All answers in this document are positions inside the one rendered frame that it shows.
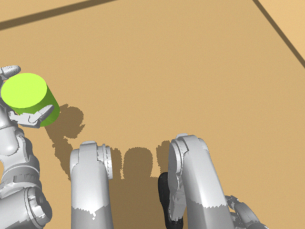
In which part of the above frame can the right robot hand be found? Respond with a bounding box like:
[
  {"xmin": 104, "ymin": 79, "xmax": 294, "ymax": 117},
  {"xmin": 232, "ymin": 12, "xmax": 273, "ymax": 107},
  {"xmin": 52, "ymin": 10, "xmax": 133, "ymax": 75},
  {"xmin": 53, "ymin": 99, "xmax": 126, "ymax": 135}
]
[{"xmin": 225, "ymin": 195, "xmax": 260, "ymax": 229}]

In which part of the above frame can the right robot foot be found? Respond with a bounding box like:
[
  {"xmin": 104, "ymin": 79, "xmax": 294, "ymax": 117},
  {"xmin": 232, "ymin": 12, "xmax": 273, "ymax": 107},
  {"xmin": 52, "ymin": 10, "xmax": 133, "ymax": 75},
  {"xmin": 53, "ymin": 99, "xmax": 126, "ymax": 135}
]
[{"xmin": 158, "ymin": 172, "xmax": 183, "ymax": 229}]

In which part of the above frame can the left robot hand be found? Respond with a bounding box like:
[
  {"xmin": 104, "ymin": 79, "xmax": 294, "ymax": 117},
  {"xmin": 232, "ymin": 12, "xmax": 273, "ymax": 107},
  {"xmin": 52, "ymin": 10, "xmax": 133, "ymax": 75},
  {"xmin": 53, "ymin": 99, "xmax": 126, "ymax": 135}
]
[{"xmin": 0, "ymin": 65, "xmax": 54, "ymax": 129}]

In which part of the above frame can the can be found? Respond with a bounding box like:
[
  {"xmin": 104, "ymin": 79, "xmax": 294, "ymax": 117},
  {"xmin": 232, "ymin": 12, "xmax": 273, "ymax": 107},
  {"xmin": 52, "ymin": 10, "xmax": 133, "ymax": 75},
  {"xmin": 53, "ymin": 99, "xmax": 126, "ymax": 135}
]
[{"xmin": 1, "ymin": 73, "xmax": 60, "ymax": 127}]

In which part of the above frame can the left robot arm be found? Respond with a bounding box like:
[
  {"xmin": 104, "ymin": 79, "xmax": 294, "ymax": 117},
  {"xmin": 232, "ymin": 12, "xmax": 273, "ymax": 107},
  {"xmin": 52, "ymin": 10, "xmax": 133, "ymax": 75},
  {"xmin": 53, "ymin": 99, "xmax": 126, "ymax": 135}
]
[{"xmin": 0, "ymin": 126, "xmax": 52, "ymax": 229}]

